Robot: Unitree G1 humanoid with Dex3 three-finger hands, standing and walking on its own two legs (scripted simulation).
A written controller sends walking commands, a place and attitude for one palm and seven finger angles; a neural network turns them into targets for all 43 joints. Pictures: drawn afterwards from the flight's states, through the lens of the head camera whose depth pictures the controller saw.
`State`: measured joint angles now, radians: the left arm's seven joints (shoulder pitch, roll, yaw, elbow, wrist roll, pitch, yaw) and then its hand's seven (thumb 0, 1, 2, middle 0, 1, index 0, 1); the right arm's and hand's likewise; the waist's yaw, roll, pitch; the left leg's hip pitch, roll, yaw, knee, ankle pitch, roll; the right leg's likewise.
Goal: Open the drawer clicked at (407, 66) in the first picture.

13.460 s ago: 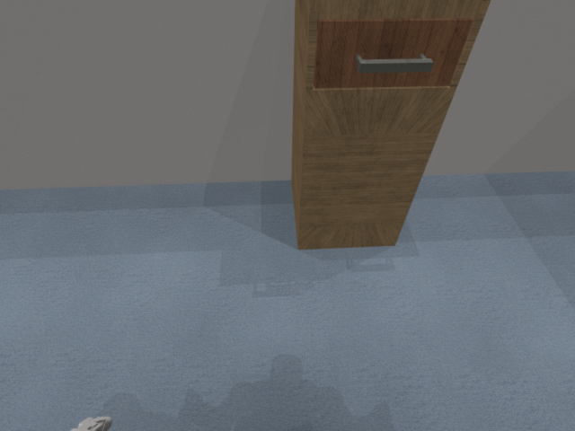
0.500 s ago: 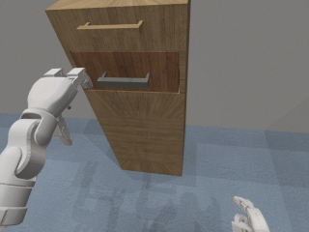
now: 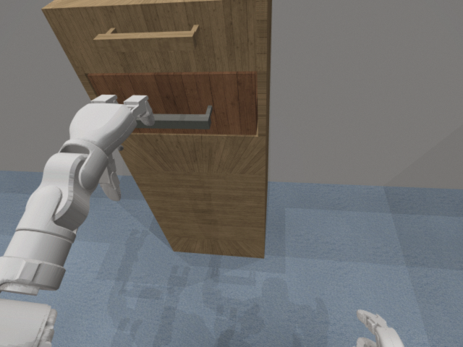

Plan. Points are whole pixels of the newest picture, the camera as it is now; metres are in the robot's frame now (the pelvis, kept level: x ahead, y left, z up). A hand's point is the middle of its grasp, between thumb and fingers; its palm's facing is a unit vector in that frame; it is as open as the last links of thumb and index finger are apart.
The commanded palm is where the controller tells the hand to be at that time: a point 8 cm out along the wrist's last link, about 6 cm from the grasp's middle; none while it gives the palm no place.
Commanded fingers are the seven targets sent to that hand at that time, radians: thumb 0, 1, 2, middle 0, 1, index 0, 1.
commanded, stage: move the hooked fingers above the handle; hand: left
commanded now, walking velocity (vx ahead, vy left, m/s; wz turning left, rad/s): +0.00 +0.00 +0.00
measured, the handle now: (173, 115) +0.59 +0.21 +0.07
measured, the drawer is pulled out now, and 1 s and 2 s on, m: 0.00 0.00 0.00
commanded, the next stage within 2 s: lower the fingers behind the handle in 1.92 s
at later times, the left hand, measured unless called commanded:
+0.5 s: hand (148, 128) +0.45 +0.21 +0.14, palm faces +0.02 +0.00 -1.00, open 13.9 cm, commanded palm +0.44 +0.22 +0.20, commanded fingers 0.00 -0.50 0.30 -0.30 -1.20 -0.30 -1.20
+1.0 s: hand (168, 106) +0.54 +0.19 +0.13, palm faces +0.00 +0.01 -1.00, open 13.9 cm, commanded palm +0.51 +0.20 +0.19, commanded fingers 0.00 -0.50 0.30 -0.30 -1.20 -0.30 -1.20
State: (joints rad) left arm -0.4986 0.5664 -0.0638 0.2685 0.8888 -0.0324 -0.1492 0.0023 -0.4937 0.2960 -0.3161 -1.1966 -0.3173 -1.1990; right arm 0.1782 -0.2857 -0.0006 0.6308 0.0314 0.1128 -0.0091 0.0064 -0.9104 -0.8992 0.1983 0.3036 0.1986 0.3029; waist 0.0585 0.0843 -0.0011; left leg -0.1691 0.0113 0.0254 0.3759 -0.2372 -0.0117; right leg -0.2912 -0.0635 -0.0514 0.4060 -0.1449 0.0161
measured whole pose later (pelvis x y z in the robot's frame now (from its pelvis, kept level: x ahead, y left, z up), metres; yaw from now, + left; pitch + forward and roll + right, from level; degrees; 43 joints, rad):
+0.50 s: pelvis +0.02 +0.01 +0.00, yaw -1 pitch +6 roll +1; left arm -0.71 0.50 -0.14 0.55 0.95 -0.04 -0.06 0.00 -0.49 0.30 -0.32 -1.20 -0.32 -1.20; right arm 0.20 -0.26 -0.01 0.64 0.04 0.13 -0.01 0.00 -0.91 -0.90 0.20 0.30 0.20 0.30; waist 0.03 0.07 -0.04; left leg -0.23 0.01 0.04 0.41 -0.27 0.00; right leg -0.36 -0.07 -0.03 0.44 -0.18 0.03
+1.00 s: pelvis +0.03 +0.00 -0.01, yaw -2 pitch +12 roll +0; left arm -1.00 0.53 -0.08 0.96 1.04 -0.07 0.04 0.00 -0.49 0.30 -0.32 -1.20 -0.32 -1.20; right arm 0.32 -0.28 -0.05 0.69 0.02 0.13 -0.03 0.00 -0.91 -0.90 0.20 0.30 0.20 0.30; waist -0.07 0.06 -0.07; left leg -0.38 0.03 0.05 0.50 -0.32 -0.01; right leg -0.51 -0.05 -0.02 0.52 -0.21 0.02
